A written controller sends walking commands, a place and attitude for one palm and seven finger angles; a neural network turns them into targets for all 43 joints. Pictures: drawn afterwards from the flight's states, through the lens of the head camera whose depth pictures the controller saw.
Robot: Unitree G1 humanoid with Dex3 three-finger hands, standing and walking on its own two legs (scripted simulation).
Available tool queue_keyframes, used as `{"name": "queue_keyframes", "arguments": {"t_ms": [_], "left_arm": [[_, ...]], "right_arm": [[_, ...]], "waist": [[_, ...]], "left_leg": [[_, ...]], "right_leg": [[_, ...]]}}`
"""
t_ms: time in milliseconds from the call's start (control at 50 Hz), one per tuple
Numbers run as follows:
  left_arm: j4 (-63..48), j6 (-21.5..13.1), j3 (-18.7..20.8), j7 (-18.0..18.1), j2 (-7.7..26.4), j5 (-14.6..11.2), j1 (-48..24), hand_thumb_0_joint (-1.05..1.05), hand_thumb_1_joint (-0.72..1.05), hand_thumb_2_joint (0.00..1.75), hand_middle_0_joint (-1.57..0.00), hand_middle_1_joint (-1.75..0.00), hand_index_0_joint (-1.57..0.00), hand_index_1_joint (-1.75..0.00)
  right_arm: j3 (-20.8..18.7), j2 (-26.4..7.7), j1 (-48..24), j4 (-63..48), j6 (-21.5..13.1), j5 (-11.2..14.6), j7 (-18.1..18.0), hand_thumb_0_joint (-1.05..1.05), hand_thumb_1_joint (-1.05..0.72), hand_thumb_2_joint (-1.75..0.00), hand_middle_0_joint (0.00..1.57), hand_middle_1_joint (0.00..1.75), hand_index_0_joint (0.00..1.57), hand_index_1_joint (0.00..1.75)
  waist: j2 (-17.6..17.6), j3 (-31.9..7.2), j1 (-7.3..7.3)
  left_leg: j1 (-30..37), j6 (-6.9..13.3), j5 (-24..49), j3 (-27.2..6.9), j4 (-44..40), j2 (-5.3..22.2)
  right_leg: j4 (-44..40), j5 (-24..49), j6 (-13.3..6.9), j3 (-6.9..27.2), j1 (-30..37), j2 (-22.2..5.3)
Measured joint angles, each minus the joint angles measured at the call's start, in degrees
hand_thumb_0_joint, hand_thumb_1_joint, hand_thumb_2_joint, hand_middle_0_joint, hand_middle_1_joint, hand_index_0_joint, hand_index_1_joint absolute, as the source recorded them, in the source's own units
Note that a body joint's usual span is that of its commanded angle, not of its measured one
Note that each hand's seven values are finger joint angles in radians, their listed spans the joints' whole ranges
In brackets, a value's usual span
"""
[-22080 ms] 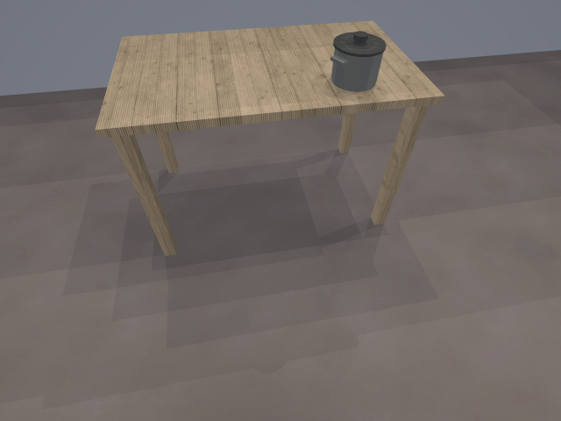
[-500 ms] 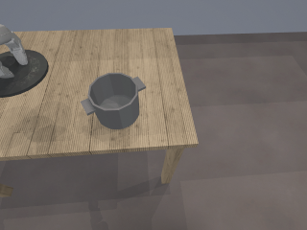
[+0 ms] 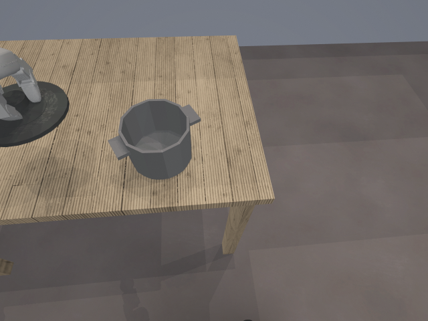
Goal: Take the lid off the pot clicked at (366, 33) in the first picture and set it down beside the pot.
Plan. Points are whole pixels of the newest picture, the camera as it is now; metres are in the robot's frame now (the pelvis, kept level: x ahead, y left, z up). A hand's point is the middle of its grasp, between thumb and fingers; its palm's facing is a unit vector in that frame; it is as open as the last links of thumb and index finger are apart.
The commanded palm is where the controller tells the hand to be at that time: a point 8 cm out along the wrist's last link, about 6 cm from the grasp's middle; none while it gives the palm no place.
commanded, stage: lower the lid onto the table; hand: left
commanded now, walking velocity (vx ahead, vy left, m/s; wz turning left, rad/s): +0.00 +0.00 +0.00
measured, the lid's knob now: (13, 101) +0.48 +0.34 +0.12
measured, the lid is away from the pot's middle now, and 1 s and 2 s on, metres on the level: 0.23 0.23 0.23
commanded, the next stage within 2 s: none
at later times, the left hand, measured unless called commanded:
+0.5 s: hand (7, 119) +0.44 +0.34 +0.11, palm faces -0.46 -0.11 -0.88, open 7.1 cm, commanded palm +0.49 +0.34 +0.18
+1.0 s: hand (25, 124) +0.46 +0.33 +0.08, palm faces -0.48 -0.11 -0.87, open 7.1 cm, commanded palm +0.50 +0.34 +0.14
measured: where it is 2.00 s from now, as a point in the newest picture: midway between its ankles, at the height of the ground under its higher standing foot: outside the picture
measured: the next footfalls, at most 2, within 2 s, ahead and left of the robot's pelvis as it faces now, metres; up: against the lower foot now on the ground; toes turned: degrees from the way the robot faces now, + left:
none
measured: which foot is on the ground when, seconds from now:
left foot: down 0.00-1.00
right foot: down 0.00-1.00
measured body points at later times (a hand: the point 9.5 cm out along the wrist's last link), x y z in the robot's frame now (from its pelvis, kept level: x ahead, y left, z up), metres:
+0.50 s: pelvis -0.01 +0.00 +0.00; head +0.08 +0.01 +0.44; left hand +0.47 +0.34 +0.16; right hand +0.03 -0.28 -0.13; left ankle -0.05 +0.08 -0.74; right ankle -0.01 -0.16 -0.74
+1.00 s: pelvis +0.00 +0.00 -0.01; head +0.10 +0.01 +0.43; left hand +0.48 +0.34 +0.13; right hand +0.00 -0.28 -0.13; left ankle -0.05 +0.08 -0.74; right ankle -0.01 -0.16 -0.74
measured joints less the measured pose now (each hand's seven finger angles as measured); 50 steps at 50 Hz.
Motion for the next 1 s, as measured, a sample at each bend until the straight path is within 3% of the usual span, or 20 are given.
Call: {"name": "queue_keyframes", "arguments": {"t_ms": [400,700,1000], "left_arm": [[0.14,-1.74,-0.49,1.01,0.19,-0.51,2.53,0.0,0.29,0.7,-0.69,-0.94,-0.71,-0.94],[1.62,-2.55,-0.25,3.41,-1.15,0.13,3.18,0.0,0.3,0.7,-0.69,-0.94,-0.71,-0.94],[2.99,-3.4,2.13,4.44,0.45,0.96,4.24,0.0,0.3,0.7,-0.69,-0.94,-0.7,-0.94]], "right_arm": [[-0.43,-0.21,1.49,1.09,0.24,0.03,-0.93,0.01,-0.91,-0.9,0.2,0.3,0.2,0.3],[0.06,0.36,2.24,0.63,-0.78,0.0,-1.58,0.0,-0.91,-0.9,0.2,0.3,0.2,0.3],[0.01,0.15,3.66,0.87,-0.7,-0.08,-2.21,0.0,-0.91,-0.9,0.2,0.3,0.2,0.3]], "waist": [[-0.34,-0.64,0.23],[-0.11,-1.07,-0.62],[-0.28,-1.3,-1.73]], "left_leg": [[-2.51,0.11,-0.92,-0.21,2.69,0.13],[-4.15,0.2,-1.37,0.18,4.03,0.16],[-6.73,0.04,-2.53,0.59,5.98,0.79]], "right_leg": [[1.78,-0.49,-0.14,-0.21,-2.02,0.14],[3.17,-0.82,-0.21,0.2,-3.85,0.17],[4.88,-1.61,-0.05,0.63,-6.57,0.77]]}}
